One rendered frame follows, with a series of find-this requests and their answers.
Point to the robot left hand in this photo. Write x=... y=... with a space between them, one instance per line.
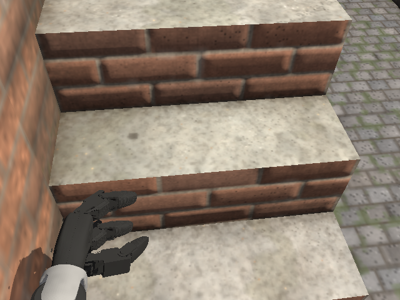
x=79 y=235

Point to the left robot forearm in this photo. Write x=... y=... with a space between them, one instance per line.
x=62 y=282

